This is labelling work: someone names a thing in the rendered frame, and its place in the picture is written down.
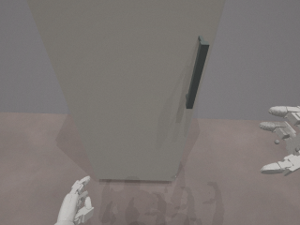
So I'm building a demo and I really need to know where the handle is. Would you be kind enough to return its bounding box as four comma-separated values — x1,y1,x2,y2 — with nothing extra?
186,36,210,109

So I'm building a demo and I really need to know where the fridge door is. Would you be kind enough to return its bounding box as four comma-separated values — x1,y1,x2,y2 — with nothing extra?
26,0,224,181

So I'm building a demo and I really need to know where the left robot hand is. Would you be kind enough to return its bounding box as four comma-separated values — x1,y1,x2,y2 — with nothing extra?
57,175,94,225

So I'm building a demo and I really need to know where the right robot hand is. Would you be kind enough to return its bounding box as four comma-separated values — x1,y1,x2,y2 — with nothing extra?
258,106,300,176

